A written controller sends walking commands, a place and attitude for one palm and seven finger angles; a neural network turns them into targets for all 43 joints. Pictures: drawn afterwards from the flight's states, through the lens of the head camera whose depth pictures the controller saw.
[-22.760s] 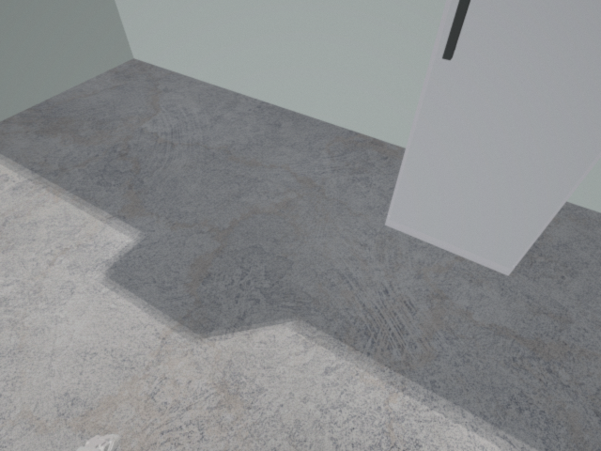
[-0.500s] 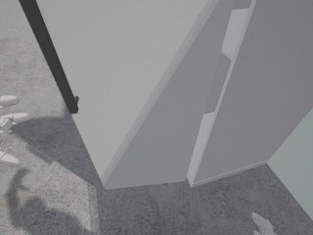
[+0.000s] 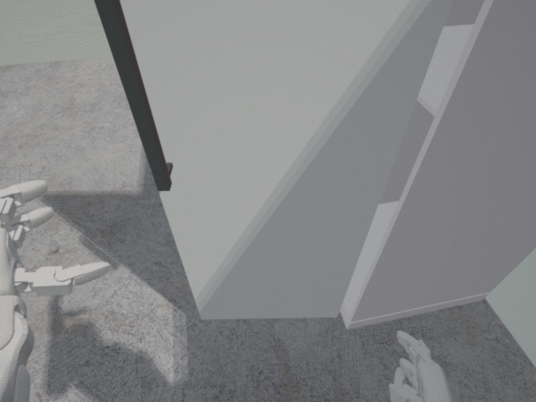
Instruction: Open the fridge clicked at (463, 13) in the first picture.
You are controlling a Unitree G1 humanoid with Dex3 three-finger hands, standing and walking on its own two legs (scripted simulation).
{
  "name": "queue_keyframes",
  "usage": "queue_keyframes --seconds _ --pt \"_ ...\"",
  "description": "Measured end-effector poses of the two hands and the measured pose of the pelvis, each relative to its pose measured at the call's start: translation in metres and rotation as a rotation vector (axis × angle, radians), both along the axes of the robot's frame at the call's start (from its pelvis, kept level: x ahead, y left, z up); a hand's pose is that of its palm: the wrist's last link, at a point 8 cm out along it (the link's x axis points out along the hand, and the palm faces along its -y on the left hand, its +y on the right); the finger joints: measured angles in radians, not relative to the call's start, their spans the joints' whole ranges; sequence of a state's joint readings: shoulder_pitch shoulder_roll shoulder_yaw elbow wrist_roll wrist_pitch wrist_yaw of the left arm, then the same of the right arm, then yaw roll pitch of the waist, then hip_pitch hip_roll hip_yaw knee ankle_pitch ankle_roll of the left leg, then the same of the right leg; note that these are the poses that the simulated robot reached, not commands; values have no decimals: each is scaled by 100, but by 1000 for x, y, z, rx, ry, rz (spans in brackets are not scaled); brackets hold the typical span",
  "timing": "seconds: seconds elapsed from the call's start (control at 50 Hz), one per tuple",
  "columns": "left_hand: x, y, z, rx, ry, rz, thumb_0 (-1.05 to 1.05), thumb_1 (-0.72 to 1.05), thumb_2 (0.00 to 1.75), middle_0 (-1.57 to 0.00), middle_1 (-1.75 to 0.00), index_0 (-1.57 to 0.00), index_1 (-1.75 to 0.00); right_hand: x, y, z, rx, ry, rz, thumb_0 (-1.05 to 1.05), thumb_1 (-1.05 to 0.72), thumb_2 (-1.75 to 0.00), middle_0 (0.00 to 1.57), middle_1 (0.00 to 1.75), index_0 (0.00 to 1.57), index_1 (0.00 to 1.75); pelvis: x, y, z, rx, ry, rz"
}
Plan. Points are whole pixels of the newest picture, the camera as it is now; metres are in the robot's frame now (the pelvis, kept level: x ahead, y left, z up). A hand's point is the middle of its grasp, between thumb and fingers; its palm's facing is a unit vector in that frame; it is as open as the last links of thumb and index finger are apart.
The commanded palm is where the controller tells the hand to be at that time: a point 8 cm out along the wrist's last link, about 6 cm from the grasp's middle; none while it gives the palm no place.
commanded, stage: draw the hand back to the body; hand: left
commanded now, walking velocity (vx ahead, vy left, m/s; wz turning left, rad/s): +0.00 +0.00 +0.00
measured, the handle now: (141, 92) +0.48 +0.27 +0.23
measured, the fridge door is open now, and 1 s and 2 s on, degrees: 79 79 79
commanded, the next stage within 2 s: step back with the hand held close in 0.82 s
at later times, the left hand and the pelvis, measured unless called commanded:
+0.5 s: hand (92, 262) +0.22 +0.24 +0.15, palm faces +0.44 -0.81 -0.39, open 8.3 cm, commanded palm +0.17 +0.28 +0.17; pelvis +0.02 -0.02 +0.00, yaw -1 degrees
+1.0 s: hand (86, 260) +0.22 +0.25 +0.16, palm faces +0.46 -0.80 -0.39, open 7.4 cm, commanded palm +0.16 +0.28 +0.17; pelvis +0.02 -0.02 +0.00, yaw +0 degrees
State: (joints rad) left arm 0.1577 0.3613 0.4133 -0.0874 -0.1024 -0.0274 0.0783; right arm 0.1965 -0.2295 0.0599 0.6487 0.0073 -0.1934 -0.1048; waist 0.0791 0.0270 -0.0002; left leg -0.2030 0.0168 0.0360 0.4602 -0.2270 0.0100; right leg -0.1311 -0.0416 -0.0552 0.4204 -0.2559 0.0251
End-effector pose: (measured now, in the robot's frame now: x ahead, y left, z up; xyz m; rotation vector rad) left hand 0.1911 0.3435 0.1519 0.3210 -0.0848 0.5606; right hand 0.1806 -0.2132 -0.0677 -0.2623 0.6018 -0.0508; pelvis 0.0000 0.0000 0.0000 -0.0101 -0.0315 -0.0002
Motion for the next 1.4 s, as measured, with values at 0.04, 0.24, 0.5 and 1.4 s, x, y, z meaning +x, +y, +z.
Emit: queue_keyframes --seconds 0.04,0.24,0.5,1.4 --pt "-1 -4 2 16 -7 11 0 -13 41 -24 -90 -24 -90 -2 -3 -4 -6 29 -8 2 -90 -89 20 30 21 30 3 -1 1 2 -5 -1" --pt "3 -33 18 104 -17 -55 0 22 58 -23 -69 -23 -69 -5 -21 -11 7 68 -68 2 -91 -89 20 30 21 30 16 -7 2 10 -16 -17" --pt "-15 -64 18 128 22 -105 1 68 80 -22 -42 -22 -42 12 -32 -8 14 49 -72 2 -91 -89 20 30 20 30 24 -18 2 10 -17 -15" --pt "-59 -26 26 269 -20 -198 2 89 90 -21 -30 -21 -30 -55 -9 3 -31 110 -154 2 -91 -89 20 30 20 30 -36 17 -2 -12 33 -18"
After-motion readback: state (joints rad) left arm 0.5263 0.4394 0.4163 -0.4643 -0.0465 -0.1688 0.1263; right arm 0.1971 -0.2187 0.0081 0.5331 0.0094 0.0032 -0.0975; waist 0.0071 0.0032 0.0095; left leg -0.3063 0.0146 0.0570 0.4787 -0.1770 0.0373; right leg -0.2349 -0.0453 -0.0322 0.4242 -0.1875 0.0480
